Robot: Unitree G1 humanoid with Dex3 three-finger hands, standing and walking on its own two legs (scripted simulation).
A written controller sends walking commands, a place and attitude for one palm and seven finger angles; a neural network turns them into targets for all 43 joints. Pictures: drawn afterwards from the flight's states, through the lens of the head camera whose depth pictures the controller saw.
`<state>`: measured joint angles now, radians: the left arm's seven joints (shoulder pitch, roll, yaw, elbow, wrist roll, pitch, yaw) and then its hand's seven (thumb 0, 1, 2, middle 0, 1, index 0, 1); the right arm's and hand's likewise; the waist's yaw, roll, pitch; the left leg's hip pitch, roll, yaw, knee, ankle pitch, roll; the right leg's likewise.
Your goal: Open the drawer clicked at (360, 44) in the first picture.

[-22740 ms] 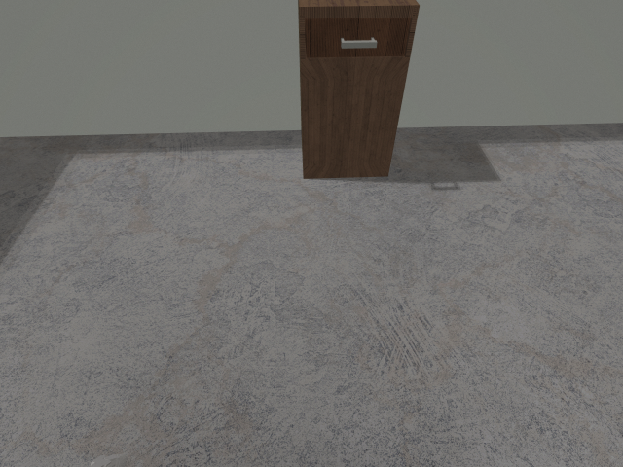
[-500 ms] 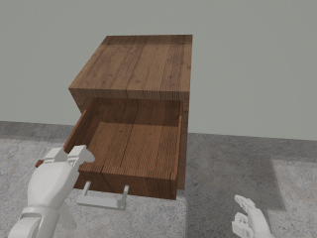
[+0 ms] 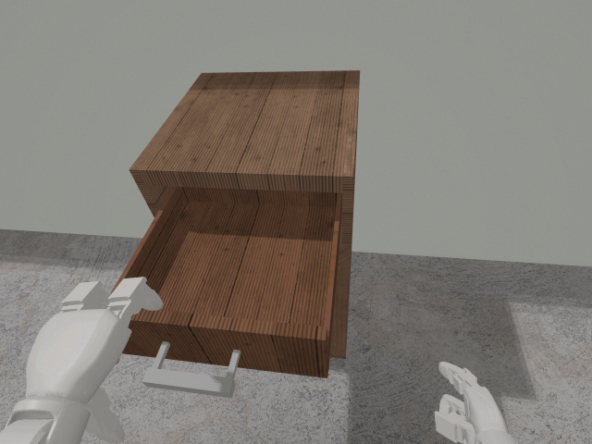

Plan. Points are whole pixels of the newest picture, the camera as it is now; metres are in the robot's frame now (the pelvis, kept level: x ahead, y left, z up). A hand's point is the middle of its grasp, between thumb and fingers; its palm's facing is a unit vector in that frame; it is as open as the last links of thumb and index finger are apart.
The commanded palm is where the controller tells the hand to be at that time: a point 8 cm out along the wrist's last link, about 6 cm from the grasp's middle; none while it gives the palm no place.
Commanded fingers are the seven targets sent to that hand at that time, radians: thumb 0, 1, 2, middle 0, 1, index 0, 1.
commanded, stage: draw the hand back to the body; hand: left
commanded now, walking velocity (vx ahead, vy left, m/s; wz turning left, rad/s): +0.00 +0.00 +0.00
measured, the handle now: (194, 367) +0.24 +0.21 -0.06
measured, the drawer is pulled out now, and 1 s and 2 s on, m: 0.30 0.30 0.30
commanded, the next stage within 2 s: step back with the hand held close in 1.30 s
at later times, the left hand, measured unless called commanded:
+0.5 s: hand (122, 331) +0.19 +0.21 +0.14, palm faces +0.31 -0.86 -0.40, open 13.4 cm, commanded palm +0.15 +0.26 +0.17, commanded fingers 0.00 -0.12 0.47 -0.27 -0.95 -0.27 -0.95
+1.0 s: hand (90, 310) +0.20 +0.24 +0.17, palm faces +0.39 -0.82 -0.43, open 9.5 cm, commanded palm +0.15 +0.28 +0.19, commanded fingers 0.00 0.76 0.84 -0.21 -0.39 -0.21 -0.39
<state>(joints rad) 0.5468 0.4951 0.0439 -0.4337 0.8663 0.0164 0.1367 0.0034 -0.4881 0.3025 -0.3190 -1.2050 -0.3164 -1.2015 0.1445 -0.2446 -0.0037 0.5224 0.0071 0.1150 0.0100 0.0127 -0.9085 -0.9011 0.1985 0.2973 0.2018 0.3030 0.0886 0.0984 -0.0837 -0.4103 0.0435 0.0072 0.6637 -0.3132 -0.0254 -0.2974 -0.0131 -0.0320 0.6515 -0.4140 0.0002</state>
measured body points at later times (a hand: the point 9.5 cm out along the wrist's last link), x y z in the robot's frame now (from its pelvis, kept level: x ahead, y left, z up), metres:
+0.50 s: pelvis +0.00 +0.00 +0.01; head -0.01 -0.02 +0.46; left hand +0.17 +0.25 +0.16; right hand +0.19 -0.20 -0.07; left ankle +0.02 +0.14 -0.72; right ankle -0.05 -0.12 -0.72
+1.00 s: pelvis +0.02 +0.00 +0.02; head +0.01 -0.03 +0.47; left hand +0.17 +0.28 +0.19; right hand +0.23 -0.22 -0.06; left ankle +0.02 +0.14 -0.72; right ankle -0.05 -0.12 -0.72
